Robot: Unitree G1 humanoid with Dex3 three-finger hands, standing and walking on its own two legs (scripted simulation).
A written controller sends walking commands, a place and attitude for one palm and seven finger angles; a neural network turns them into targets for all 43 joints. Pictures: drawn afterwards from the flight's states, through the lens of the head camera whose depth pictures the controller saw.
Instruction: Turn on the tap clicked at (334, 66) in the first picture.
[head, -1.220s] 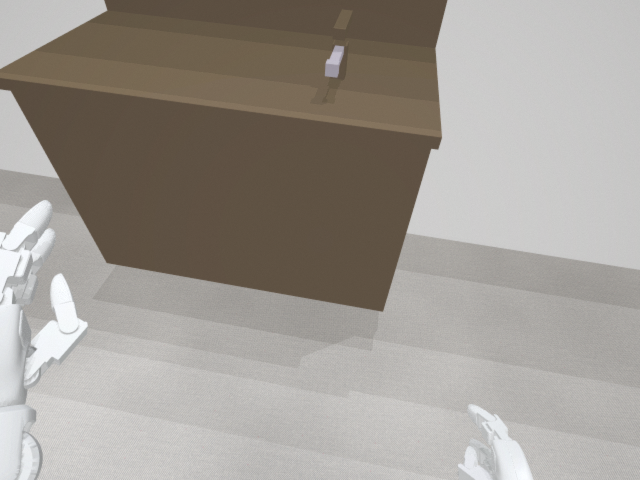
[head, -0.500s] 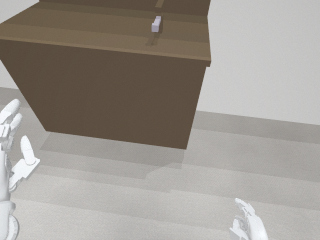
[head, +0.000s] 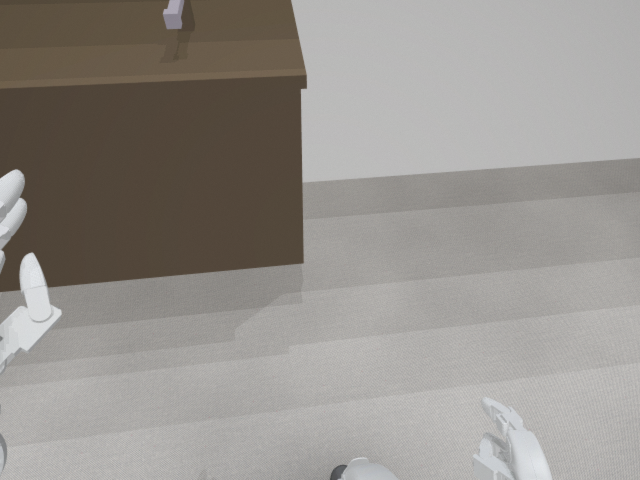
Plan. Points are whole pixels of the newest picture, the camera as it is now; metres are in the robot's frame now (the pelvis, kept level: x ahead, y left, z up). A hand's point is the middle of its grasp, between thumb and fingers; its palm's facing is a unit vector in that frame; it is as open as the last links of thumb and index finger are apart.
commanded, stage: turn to face it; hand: left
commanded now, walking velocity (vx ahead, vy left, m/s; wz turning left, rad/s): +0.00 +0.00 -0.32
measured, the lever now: (172, 19) +0.89 +0.35 +0.13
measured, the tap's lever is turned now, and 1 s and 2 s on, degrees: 0 0 0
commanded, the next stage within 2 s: take the last steps up to it in 0.08 s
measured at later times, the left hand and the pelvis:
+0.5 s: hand (141, 312) +0.22 +0.16 +0.19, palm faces +0.23 -0.83 -0.51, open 7.4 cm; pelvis -0.02 -0.04 +0.02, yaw -8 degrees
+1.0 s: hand (129, 246) +0.29 +0.20 +0.18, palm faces +0.34 -0.82 -0.45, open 7.4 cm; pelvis +0.05 -0.01 +0.00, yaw -5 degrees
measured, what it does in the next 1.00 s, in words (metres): steps on the spot: right foot, then left foot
